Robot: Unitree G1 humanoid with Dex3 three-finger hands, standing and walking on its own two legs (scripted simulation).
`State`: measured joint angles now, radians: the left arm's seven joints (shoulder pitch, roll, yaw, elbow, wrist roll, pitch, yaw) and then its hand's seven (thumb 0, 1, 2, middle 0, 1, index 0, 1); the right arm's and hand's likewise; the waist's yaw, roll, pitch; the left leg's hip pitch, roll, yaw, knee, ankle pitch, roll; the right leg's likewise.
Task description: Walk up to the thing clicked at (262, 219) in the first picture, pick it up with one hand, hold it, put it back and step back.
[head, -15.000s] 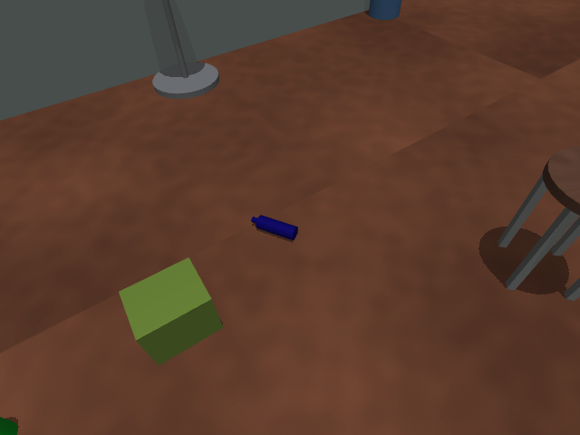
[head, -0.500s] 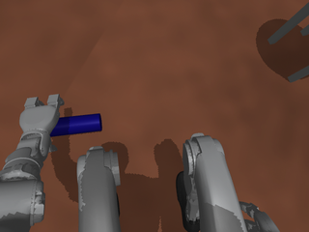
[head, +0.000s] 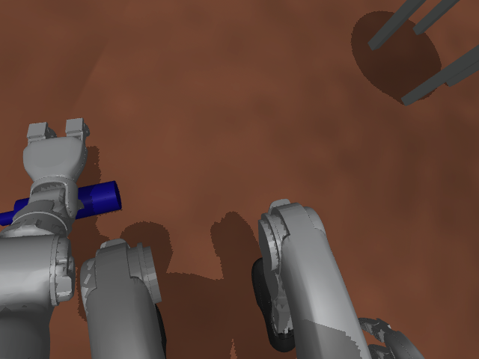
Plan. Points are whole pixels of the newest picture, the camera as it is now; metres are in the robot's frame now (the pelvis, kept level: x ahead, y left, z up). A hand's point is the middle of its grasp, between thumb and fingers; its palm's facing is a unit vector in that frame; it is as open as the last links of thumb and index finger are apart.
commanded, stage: approach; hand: left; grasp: from above
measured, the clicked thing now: (62, 206) +0.43 +0.27 -0.29
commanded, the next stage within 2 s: rest palm in 0.48 s
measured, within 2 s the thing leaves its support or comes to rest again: neither
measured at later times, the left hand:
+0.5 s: hand (61, 219) +0.38 +0.25 -0.19, palm faces -0.43 -0.11 -0.90, open 14.0 cm
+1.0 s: hand (64, 208) +0.41 +0.26 -0.24, palm faces -0.55 -0.13 -0.83, open 14.1 cm
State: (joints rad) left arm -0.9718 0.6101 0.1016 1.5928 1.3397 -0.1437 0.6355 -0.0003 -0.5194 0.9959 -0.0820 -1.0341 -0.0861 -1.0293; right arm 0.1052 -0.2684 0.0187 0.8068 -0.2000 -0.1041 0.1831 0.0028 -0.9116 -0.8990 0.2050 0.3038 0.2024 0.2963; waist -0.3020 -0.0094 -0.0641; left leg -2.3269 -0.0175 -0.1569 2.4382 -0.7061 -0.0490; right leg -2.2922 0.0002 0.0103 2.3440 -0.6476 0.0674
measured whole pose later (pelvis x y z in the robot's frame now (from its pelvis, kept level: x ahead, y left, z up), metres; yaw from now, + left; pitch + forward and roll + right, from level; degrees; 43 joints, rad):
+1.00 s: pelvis +0.00 +0.00 -0.01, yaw -1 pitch +32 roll -8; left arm -0.87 0.69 0.12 1.57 1.24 -0.26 0.51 0.00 -0.52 0.99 -0.08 -1.01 -0.08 -1.01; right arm 0.16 -0.28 0.08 0.80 -0.23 -0.12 0.23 0.00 -0.91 -0.90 0.21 0.30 0.20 0.30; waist -0.28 -0.03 0.04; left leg -2.33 -0.03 -0.18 2.49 -0.73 -0.05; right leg -2.27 0.00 -0.01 2.37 -0.66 0.08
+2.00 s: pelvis +0.00 +0.02 -0.03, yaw -7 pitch +27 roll -14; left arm -0.91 0.75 0.10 1.78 1.40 -0.18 0.88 0.00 -0.46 0.95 -0.09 -0.98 -0.09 -0.98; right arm 0.05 -0.31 0.11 0.80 -0.30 -0.26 0.38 0.00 -0.89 -0.90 0.20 0.30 0.20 0.30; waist -0.35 -0.08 0.06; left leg -2.34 -0.01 -0.24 2.60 -0.76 -0.01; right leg -2.24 0.04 -0.06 2.40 -0.66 0.07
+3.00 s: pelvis +0.00 +0.02 -0.02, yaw -6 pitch +26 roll -14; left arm -0.93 0.86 0.09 1.73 1.19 -0.22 0.62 0.00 -0.24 0.75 -0.22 -0.97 -0.25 -0.91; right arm 0.10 -0.36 0.19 0.80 -0.29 -0.31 0.38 0.00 -0.90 -0.90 0.20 0.30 0.20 0.30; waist -0.33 -0.10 0.15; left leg -2.32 -0.02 -0.27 2.59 -0.75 -0.03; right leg -2.22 0.03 -0.08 2.38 -0.65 0.08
